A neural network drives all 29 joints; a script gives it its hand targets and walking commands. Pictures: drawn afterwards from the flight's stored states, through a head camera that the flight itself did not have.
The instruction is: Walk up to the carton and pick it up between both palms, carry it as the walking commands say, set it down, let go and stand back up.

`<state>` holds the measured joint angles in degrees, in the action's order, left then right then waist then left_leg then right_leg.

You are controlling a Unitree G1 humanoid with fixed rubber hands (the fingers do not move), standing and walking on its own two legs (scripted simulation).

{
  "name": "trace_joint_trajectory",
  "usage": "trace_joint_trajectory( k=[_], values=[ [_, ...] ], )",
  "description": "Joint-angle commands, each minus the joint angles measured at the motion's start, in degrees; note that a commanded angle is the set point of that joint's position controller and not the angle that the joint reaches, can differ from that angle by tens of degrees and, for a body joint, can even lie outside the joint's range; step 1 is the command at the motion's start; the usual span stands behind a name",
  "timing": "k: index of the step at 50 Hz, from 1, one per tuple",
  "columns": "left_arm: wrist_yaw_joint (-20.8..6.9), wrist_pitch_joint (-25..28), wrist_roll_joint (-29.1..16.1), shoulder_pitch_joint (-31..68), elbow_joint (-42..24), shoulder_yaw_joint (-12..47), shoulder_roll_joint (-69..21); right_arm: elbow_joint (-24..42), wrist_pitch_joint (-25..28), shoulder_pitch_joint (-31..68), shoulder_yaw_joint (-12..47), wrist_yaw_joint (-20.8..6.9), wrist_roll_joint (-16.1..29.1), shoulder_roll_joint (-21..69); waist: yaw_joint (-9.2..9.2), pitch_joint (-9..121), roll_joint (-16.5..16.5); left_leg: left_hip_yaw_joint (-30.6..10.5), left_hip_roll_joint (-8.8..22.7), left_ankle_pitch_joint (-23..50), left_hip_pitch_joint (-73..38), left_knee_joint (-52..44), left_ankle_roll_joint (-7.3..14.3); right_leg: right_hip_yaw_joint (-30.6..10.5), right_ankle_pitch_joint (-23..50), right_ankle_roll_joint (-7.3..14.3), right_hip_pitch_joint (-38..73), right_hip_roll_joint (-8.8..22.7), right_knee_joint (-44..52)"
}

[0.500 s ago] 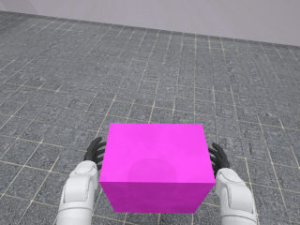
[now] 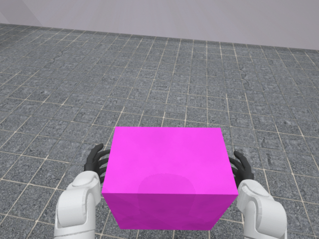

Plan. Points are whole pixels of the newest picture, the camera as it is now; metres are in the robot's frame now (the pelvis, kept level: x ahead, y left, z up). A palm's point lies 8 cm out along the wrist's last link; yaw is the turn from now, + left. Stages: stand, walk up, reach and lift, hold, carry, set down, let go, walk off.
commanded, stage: carry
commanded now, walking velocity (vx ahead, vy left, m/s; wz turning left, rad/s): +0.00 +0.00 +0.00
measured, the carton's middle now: (166, 182) +0.27 -0.01 +0.00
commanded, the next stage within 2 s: none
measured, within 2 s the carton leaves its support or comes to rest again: neither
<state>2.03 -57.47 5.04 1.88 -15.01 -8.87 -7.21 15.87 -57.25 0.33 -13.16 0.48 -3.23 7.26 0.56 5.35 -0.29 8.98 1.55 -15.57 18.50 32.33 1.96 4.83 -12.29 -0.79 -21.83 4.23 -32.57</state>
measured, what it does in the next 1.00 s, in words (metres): stands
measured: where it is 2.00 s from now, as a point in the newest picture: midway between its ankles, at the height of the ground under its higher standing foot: outside the picture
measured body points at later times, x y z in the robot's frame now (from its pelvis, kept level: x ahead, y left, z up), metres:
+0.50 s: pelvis -0.01 +0.00 +0.00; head -0.02 +0.01 +0.45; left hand +0.26 +0.17 +0.02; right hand +0.25 -0.18 +0.02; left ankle +0.02 +0.09 -0.73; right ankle +0.05 -0.13 -0.73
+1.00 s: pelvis -0.01 -0.01 +0.00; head -0.02 +0.01 +0.45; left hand +0.27 +0.16 +0.01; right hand +0.26 -0.19 +0.01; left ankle +0.02 +0.09 -0.73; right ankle +0.05 -0.13 -0.73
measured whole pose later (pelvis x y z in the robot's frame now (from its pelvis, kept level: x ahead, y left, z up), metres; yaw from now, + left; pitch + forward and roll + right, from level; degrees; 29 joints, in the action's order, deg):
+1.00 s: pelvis -0.01 -0.01 +0.00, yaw +0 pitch +0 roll -1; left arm -0.5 -37.8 8.1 7.0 9.4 -9.1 -3.2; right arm -7.9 -37.0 4.6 -12.1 -0.5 -7.9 5.2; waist 0.1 1.7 -0.9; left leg 8.2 3.7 -14.7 17.4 32.3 1.5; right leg 5.9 -9.1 0.2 -18.5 1.9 -27.8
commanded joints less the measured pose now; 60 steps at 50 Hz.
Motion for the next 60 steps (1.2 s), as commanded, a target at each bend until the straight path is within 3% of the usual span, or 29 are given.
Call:
trace_joint_trajectory(
  k=[1, 3, 4, 5, 7, 8, 10, 12, 13, 18, 21, 24, 25, 27, 30, 32, 33, 35, 38, 42, 45, 46, 47, 50, 55, 56, 57, 59, 60],
  values=[
    [-7.01, 0.07, -18.79, 31.33, -15.16, 43.87, -45.51, 15.59, -0.59, 34.35, 48.97, -6.01, 17.73, 45.01, -0.27, 13.60, -2.72, -7.65, 7.90, 3.28, -5.34, -7.37, -0.74, -6.39, 1.27, 0.64, 4.06, 7.35, 9.42],
    [-7.01, 0.62, -13.99, 29.39, -3.42, 37.27, -40.73, 6.33, -0.08, 34.21, 42.68, -5.72, 13.09, 38.45, 0.04, 15.24, -3.05, -9.08, 8.49, 7.88, -6.89, -8.31, -1.73, -4.40, 3.02, 0.48, 3.88, 6.55, 7.38],
    [-6.85, 0.45, -18.21, 32.39, -15.09, 43.20, -45.32, 14.94, -0.36, 34.50, 46.79, -5.70, 16.87, 44.20, -0.18, 15.58, 1.23, -8.29, 8.32, 5.06, -7.13, -8.23, -1.21, -4.54, 2.66, 0.62, 4.01, 6.32, 7.30],
    [-7.02, 1.13, -13.60, 29.00, -2.08, 36.04, -39.18, 2.15, 0.34, 31.18, 39.53, -5.90, 11.71, 37.46, -0.23, 15.70, 0.22, -9.77, 9.68, 8.30, -7.90, -9.86, -1.52, -3.22, 4.41, 0.35, 4.15, 5.37, 5.56],
    [-7.45, 0.98, -17.41, 31.88, -10.94, 41.67, -44.26, 9.78, 0.30, 32.83, 44.27, -6.01, 15.33, 43.22, -0.37, 15.49, 1.29, -8.88, 9.07, 6.74, -5.77, -9.71, -1.15, -3.71, 2.87, 0.68, 5.85, 5.32, 6.11],
    [-7.79, 1.78, -12.69, 29.32, 1.68, 35.14, -39.08, -1.50, 1.12, 30.31, 37.61, -6.26, 9.69, 36.58, -0.41, 15.54, 0.24, -9.34, 9.08, 4.47, -6.78, -9.58, -0.64, -4.46, 1.18, 0.51, 4.63, 5.37, 6.81],
    [-8.78, 4.40, -15.43, 32.78, -5.18, 39.21, -44.80, 6.84, 3.95, 35.71, 42.66, -6.93, 13.36, 42.78, -0.24, 14.67, -0.68, -8.62, 8.88, 4.00, -5.75, -9.45, -0.99, -3.70, 2.21, 0.45, 5.39, 5.19, 7.28],
    [-8.92, 6.25, -11.49, 32.92, 2.34, 34.62, -39.73, -3.99, 5.71, 33.60, 37.82, -7.97, 9.97, 39.16, -0.33, 15.06, 2.47, -9.75, 9.22, 3.56, -7.29, -11.13, -1.36, -3.90, 0.52, 0.49, 4.58, 5.05, 6.64],
    [-9.35, 6.59, -14.54, 35.28, -3.13, 38.58, -43.32, 1.79, 6.16, 35.27, 40.99, -7.72, 12.19, 42.67, -0.25, 14.59, -0.12, -9.06, 8.69, -0.73, -5.22, -10.84, -0.60, -4.02, -0.93, 1.19, 5.22, 4.97, 8.01],
    [-10.77, 12.39, -8.60, 32.78, 12.20, 31.43, -38.80, -10.36, 12.15, 35.41, 34.87, -9.51, 6.71, 36.17, -0.25, 14.53, -1.31, -8.47, 8.64, 0.59, -5.40, -10.36, -0.60, -4.47, 0.88, 0.79, 6.37, 4.77, 8.56],
    [-11.31, 15.68, -12.42, 35.33, -0.03, 37.33, -43.15, -0.13, 15.39, 36.97, 41.35, -10.29, 10.95, 40.94, -0.26, 16.64, 1.03, -8.88, 8.24, 2.67, -7.26, -9.62, -0.15, -3.95, 2.84, 1.34, 6.56, 4.38, 7.96],
    [-11.70, 17.43, -8.66, 34.81, 9.45, 31.98, -37.24, -10.02, 16.93, 34.76, 36.03, -10.24, 6.26, 35.91, -0.18, 18.56, -0.96, -8.44, 8.27, 4.73, -7.07, -8.64, 0.37, -3.71, 4.31, 1.61, 9.14, 3.86, 8.90],
    [-11.52, 18.03, -11.29, 36.03, 1.43, 36.12, -39.88, -3.53, 17.46, 35.23, 40.51, -10.42, 9.45, 39.25, -0.17, 20.45, -0.14, -8.50, 8.03, 4.80, -8.58, -8.32, 0.29, -3.82, 4.12, 2.18, 9.29, 4.28, 8.48],
    [-12.39, 20.29, -5.70, 32.34, 17.05, 29.06, -35.17, -14.06, 20.18, 36.06, 34.89, -11.18, 4.80, 32.74, -0.27, 17.22, -0.29, -7.52, 7.94, 4.39, -7.88, -7.66, 0.16, -4.29, 7.80, 1.72, 8.50, 4.36, 9.30],
    [-12.45, 20.45, -13.25, 37.98, -1.36, 38.50, -43.44, 0.48, 19.86, 37.44, 43.88, -11.08, 11.15, 42.34, -0.12, 18.32, -1.24, -8.69, 7.68, -0.47, -6.61, -8.06, 0.93, -5.52, 0.78, 2.37, 9.60, 4.93, 11.56],
    [-12.70, 21.52, -4.21, 34.05, 21.30, 27.61, -33.88, -20.16, 21.19, 35.68, 32.88, -11.54, 2.50, 31.94, -0.09, 18.79, 0.08, -8.87, 8.44, 8.66, -7.98, -7.21, 1.03, -3.98, 9.07, 1.96, 9.58, 4.30, 8.03],
    [-12.74, 22.34, -9.11, 35.29, 9.07, 33.46, -37.91, -9.97, 21.95, 36.53, 39.87, -11.85, 8.37, 37.44, -0.27, 18.63, 0.12, -7.92, 8.06, 7.33, -8.47, -6.23, 0.47, -4.47, 11.09, 2.35, 9.91, 4.33, 8.71],
    [-13.08, 23.22, -6.91, 33.10, 18.33, 30.45, -36.07, -17.64, 23.11, 34.98, 35.43, -12.01, 5.07, 34.35, -0.35, 18.28, 0.65, -7.78, 8.30, 10.42, -9.57, -5.71, 0.31, -3.49, 14.14, 2.11, 9.81, 4.25, 7.05],
    [-13.00, 23.49, -11.00, 37.18, 7.18, 35.83, -40.52, -9.03, 23.18, 37.03, 40.64, -11.96, 8.91, 39.19, -0.31, 19.37, 2.10, -8.78, 8.52, 8.86, -9.41, -6.42, 0.74, -3.72, 10.98, 2.66, 10.01, 4.15, 7.39],
    [-14.07, 24.90, -7.57, 35.49, 18.32, 30.25, -35.63, -17.87, 24.61, 37.76, 36.36, -12.34, 5.10, 34.26, -0.09, 17.79, -1.95, -7.20, 8.40, 7.60, -8.63, -5.26, 0.29, -4.09, 13.86, 2.34, 10.95, 4.37, 8.36],
    [-13.42, 23.72, -12.62, 37.38, 5.26, 36.85, -41.01, -8.29, 23.07, 36.93, 41.74, -11.93, 9.64, 40.96, -0.01, 18.36, -1.30, -7.86, 7.80, 4.30, -8.96, -6.60, 0.42, -4.42, 9.23, 2.62, 9.66, 4.51, 9.05],
    [-13.37, 23.80, -8.35, 35.23, 17.43, 31.11, -37.66, -17.96, 23.38, 35.77, 36.13, -11.90, 5.10, 36.00, -0.27, 18.36, 0.50, -7.23, 7.82, 7.15, -8.65, -5.85, 0.64, -3.75, 11.66, 2.15, 10.29, 3.85, 8.49],
    [-13.67, 24.81, -7.82, 37.62, 17.20, 30.98, -35.76, -21.07, 24.31, 35.63, 35.32, -12.28, 4.63, 35.57, -0.27, 17.68, 1.93, -8.11, 8.75, 9.21, -7.72, -5.73, 0.61, -3.47, 13.49, 2.38, 11.14, 3.68, 7.73],
    [-13.94, 23.10, -11.08, 35.87, 10.34, 35.82, -42.15, -7.75, 23.22, 40.54, 42.06, -12.16, 9.35, 40.11, -0.31, 16.54, -2.22, -8.32, 7.83, 0.79, -6.66, -6.86, 0.93, -5.34, 3.28, 2.75, 9.49, 3.93, 10.65],
    [-14.05, 23.47, -7.93, 36.68, 17.42, 32.66, -38.55, -17.72, 23.35, 37.14, 36.11, -12.71, 4.86, 36.05, -0.36, 17.24, 4.06, -8.12, 8.81, 4.64, -8.22, -8.12, 0.90, -3.94, 6.65, 2.59, 8.15, 3.03, 8.45],
    [-14.23, 23.19, -11.26, 39.15, 11.73, 36.31, -42.49, -13.04, 23.03, 38.39, 39.92, -12.89, 7.71, 41.03, -0.46, 15.50, 2.48, -9.30, 8.63, 2.62, -6.06, -8.99, 1.19, -4.53, 5.14, 2.41, 8.97, 3.54, 9.08],
    [-14.13, 23.27, -8.42, 39.78, 15.91, 32.97, -39.37, -19.88, 22.75, 36.44, 36.47, -13.25, 5.21, 38.43, -0.36, 14.23, 3.99, -9.83, 9.15, -0.43, -4.33, -10.16, 1.03, -4.49, 2.65, 2.61, 8.84, 3.11, 8.95],
    [-14.74, 23.08, -7.86, 37.52, 20.22, 32.28, -41.33, -16.63, 23.42, 41.20, 37.23, -13.16, 5.64, 37.86, -0.13, 15.28, 0.25, -9.47, 8.71, 1.25, -4.43, -9.23, 0.96, -4.95, 3.17, 2.33, 10.11, 3.68, 9.15],
    [-14.23, 23.16, -11.14, 38.20, 11.89, 35.88, -44.13, -12.47, 22.88, 38.93, 40.60, -12.89, 8.28, 41.77, -0.45, 18.13, 0.54, -9.83, 8.61, 3.10, -6.65, -8.43, 1.24, -4.93, 4.50, 2.59, 10.49, 3.48, 8.65]
  ],
)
